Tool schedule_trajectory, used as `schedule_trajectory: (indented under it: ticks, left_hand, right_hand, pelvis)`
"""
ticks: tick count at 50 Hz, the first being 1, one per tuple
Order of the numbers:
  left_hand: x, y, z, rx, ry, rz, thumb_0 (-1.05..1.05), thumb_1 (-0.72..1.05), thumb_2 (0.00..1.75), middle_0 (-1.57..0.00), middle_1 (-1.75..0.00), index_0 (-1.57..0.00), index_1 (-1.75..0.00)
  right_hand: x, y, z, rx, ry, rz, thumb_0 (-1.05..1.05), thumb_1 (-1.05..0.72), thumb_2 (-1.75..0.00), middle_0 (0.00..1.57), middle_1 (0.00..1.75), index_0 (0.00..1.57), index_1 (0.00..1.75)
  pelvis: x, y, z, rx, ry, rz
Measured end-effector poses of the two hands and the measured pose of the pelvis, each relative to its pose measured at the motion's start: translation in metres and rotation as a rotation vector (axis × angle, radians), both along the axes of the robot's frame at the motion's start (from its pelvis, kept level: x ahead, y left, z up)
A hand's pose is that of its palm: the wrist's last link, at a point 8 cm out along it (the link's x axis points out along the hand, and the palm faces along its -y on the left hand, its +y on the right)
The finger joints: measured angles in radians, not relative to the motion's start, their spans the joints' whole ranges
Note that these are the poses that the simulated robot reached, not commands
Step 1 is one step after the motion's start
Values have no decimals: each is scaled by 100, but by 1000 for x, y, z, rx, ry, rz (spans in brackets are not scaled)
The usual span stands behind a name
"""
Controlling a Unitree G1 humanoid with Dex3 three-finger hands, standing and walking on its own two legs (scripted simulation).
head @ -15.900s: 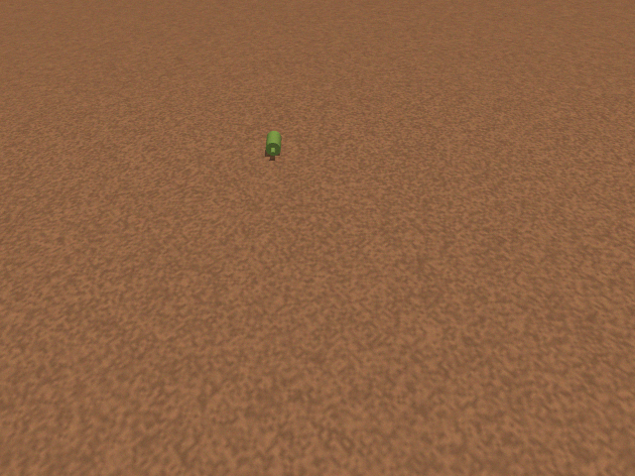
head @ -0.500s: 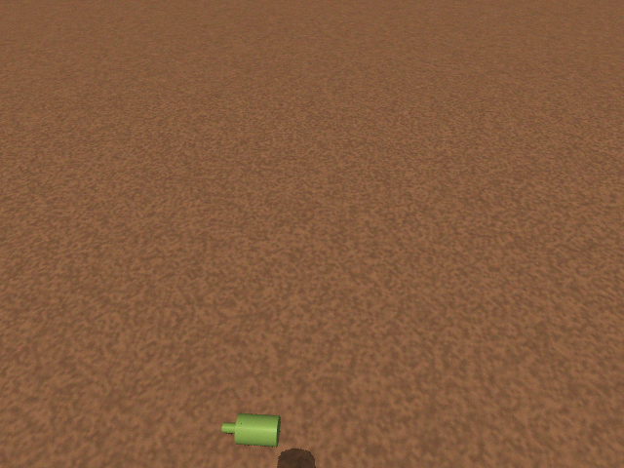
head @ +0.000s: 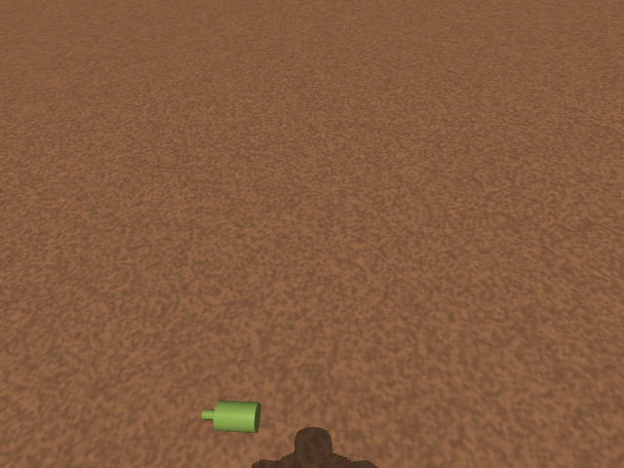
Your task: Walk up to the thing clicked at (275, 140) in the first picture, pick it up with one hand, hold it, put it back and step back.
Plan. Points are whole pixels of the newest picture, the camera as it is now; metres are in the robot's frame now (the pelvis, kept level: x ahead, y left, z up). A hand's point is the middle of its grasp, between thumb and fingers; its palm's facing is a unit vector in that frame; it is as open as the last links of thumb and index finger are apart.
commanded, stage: walk up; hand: left
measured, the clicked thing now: (230, 415) +0.40 +0.31 -0.73
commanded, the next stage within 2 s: stand in 1.52 s
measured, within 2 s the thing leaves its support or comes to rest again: neither
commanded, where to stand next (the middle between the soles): +0.05 +0.02 m, yaw +0 degrees
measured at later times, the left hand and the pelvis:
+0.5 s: hand out of the picture +0.10 +0.27 -0.13, palm faces +0.04 -0.92 -0.40, open 7.4 cm; pelvis +0.01 +0.00 +0.01, yaw +1 degrees
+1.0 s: hand out of the picture +0.08 +0.28 -0.15, palm faces -0.01 -0.94 -0.35, open 7.4 cm; pelvis +0.01 +0.02 +0.01, yaw +0 degrees
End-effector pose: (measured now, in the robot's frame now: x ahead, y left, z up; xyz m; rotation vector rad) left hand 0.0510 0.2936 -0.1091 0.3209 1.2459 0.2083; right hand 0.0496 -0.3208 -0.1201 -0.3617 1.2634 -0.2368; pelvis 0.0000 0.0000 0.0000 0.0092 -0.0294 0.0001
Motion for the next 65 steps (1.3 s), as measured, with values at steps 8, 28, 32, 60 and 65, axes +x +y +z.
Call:
schedule_trajectory:
  ticks: [8,28,32,60,65]
  left_hand:
    - [20,-8,-10,-19,-62,33,0,90,90,-21,-30,-21,-30]
    - [40,23,16,55,-105,15,0,90,90,-20,-29,-21,-30]
    - [34,24,12,42,-82,13,0,90,90,-20,-29,-21,-30]
    - [22,36,3,14,-33,-2,0,91,90,-20,-29,-21,-30]
    - [21,38,5,21,-27,-5,0,91,90,-20,-29,-21,-30]
  right_hand:
    - [27,22,-6,52,-17,49,1,-90,-90,21,30,20,30]
    - [71,35,8,89,-120,62,1,-90,-90,21,30,20,30]
    - [59,36,9,81,-92,49,1,-90,-90,21,30,20,30]
    - [22,56,7,77,-38,-10,1,-90,-90,21,30,20,30]
    - [25,56,6,80,-39,-5,1,-90,-90,21,30,20,30]
  pelvis:
    - [8,-5,-4,14,-16,28]
    - [12,5,8,-7,-21,19]
    - [10,8,9,-8,-20,15]
    - [4,29,10,-8,-16,8]
    - [5,29,10,-7,-11,8]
